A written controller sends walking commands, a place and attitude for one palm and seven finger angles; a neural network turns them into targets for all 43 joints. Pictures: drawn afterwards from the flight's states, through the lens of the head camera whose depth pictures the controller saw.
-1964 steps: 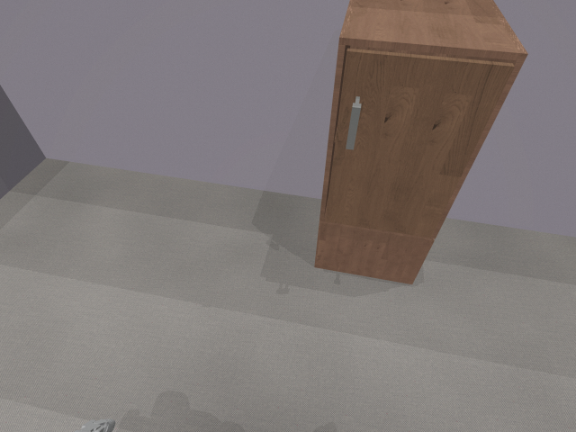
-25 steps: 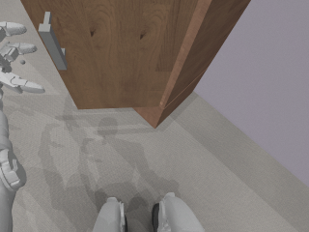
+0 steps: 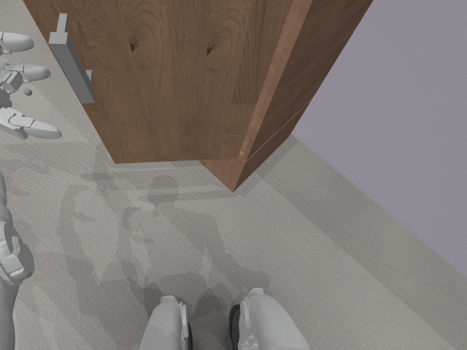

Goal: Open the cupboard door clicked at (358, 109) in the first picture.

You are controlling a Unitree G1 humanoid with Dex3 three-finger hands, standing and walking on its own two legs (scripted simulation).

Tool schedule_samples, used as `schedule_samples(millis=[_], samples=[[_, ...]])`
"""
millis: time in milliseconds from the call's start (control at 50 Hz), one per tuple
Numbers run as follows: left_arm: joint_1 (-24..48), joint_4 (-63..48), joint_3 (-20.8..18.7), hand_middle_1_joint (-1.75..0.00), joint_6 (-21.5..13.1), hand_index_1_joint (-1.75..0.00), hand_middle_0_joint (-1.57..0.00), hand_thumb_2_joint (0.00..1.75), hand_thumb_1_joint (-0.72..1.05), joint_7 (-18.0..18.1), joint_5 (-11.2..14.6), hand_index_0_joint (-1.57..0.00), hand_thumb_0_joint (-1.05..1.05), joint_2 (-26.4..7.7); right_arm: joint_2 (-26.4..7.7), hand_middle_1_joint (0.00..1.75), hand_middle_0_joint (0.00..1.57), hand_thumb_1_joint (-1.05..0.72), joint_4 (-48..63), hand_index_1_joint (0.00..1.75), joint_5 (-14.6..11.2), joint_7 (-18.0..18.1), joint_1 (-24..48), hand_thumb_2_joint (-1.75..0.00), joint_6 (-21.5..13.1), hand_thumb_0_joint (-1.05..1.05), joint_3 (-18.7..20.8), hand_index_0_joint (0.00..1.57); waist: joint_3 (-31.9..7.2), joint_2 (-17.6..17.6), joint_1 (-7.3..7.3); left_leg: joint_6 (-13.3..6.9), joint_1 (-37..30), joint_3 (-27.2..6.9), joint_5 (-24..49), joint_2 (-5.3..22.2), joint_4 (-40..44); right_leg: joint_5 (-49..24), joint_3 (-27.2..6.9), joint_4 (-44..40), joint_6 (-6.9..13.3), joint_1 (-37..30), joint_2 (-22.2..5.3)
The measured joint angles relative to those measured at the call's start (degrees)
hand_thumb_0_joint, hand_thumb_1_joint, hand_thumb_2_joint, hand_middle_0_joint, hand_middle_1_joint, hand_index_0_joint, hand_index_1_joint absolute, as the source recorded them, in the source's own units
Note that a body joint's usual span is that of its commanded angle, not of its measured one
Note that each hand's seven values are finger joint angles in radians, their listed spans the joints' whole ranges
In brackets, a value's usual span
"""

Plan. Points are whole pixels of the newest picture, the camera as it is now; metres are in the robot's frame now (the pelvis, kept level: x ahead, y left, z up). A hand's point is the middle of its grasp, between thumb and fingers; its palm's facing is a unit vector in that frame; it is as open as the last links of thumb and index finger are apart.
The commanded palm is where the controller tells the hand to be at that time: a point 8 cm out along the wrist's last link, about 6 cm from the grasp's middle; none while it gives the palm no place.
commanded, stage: slide the fingers in behind the handle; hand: left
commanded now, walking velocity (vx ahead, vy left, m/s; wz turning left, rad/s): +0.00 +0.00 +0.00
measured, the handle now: (76, 61) +0.56 +0.22 +0.07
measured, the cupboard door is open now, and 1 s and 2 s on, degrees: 49 49 49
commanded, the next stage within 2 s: close the thumb around the handle in 1.56 s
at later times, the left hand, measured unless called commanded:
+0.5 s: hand (56, 91) +0.50 +0.24 +0.06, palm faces +0.02 -1.00 +0.00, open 14.0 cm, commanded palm +0.49 +0.28 +0.06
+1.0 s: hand (86, 88) +0.51 +0.20 +0.06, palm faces +0.04 -1.00 -0.03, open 14.0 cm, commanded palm +0.49 +0.23 +0.06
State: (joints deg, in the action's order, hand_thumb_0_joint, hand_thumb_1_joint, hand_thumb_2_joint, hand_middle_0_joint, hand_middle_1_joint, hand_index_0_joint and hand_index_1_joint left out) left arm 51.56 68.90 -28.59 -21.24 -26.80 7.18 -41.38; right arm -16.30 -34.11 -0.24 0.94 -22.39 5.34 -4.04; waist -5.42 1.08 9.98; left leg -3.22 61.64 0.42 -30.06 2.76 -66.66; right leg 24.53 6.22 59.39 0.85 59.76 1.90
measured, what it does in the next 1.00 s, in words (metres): stands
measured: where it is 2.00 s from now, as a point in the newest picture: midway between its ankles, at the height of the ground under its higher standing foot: outside the picture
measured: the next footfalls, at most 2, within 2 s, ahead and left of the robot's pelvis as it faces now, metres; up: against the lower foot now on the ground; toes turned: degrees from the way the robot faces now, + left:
none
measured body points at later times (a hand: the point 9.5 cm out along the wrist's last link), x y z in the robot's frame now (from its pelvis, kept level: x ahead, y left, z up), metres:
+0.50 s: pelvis +0.00 +0.00 +0.00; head +0.15 +0.04 +0.43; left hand +0.49 +0.30 +0.07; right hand +0.01 -0.26 -0.10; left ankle +0.00 +0.08 -0.65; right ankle +0.03 -0.12 -0.65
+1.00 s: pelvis +0.01 -0.01 +0.00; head +0.15 +0.02 +0.43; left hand +0.50 +0.26 +0.07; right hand +0.01 -0.27 -0.11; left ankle +0.00 +0.08 -0.65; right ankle +0.03 -0.12 -0.65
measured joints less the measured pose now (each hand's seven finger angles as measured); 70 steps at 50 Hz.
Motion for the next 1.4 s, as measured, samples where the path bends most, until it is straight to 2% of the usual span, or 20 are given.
schedule_samples(millis=[320,460,740,940,1060,1180,1400], samples=[[-1.03,-2.35,1.22,-1.20,-0.35,-1.20,-0.30,0.30,-0.50,4.14,-0.94,-0.30,-0.01,4.05,0.22,0.30,0.21,-0.91,0.49,0.30,0.37,-0.50,0.39,-0.90,-0.11,0.00,0.58,0.20,-0.25,-0.08,0.60,-0.12,-0.71,0.33,0.03,-0.05,0.37,-0.11,-0.38,-0.27,-0.15,-0.55,0.00],[-1.32,-2.54,2.86,-1.20,-1.32,-1.20,-0.30,0.30,-0.50,5.27,-0.19,-0.30,-0.01,5.99,0.76,0.30,0.21,-0.90,0.01,0.30,0.30,-0.86,0.36,-0.90,-0.02,0.00,0.61,0.20,-0.40,0.10,-0.04,-0.14,-1.65,0.46,0.02,-0.22,0.82,0.04,-0.53,-0.47,-0.18,-1.38,-0.14],[-0.78,-3.02,4.36,-1.20,-2.17,-1.20,-0.30,0.30,-0.50,7.98,-0.77,-0.30,-0.01,8.63,0.91,0.30,0.21,-0.91,-0.58,0.30,0.69,-1.15,0.50,-0.90,-0.17,0.00,1.18,0.20,-0.69,0.32,-0.03,0.10,-1.14,0.45,-0.24,-0.37,0.52,0.57,-0.56,0.28,-0.02,-0.68,-0.27],[-0.38,-2.50,5.58,-1.20,-2.85,-1.21,-0.30,0.30,-0.50,12.02,-1.58,-0.30,-0.01,10.87,1.19,0.30,0.21,-0.91,-0.89,0.30,1.02,-1.59,0.25,-0.90,-0.26,0.00,1.43,0.20,-0.68,0.50,-0.16,0.43,-1.71,0.42,-0.10,-0.55,1.00,0.86,-0.56,0.46,0.32,-0.97,-0.43],[-0.87,-3.12,6.99,-1.20,-3.43,-1.21,-0.30,0.30,-0.50,12.10,-1.38,-0.30,-0.01,12.35,1.32,0.30,0.21,-0.91,-1.24,0.30,0.99,-1.84,0.29,-0.90,-0.25,0.00,1.72,0.20,-0.92,0.58,-0.40,0.73,-2.22,0.38,0.00,-0.49,1.36,0.93,-0.55,0.38,0.61,-1.33,-0.35],[-1.49,-2.85,5.83,-1.20,-3.31,-1.20,-0.29,0.30,-0.50,13.58,-1.63,-0.29,-0.01,12.47,1.32,0.30,0.21,-0.91,-0.64,0.30,0.97,-1.94,0.45,-0.90,-0.53,0.00,1.82,0.20,-1.19,0.47,-0.10,0.96,-2.69,0.57,0.06,-0.32,1.63,0.96,-0.75,0.46,0.88,-1.51,-0.17],[-2.09,-3.09,5.76,-1.20,-4.07,-1.20,-0.30,0.30,-0.50,11.94,-1.10,-0.29,-0.01,12.12,0.96,0.30,0.21,-0.91,-0.67,0.30,0.64,-1.55,0.78,-0.90,-0.93,0.00,1.94,0.20,-1.02,0.32,-0.41,1.15,-2.71,0.51,0.12,-0.27,1.53,0.99,-0.72,0.73,1.07,-1.44,-0.11]])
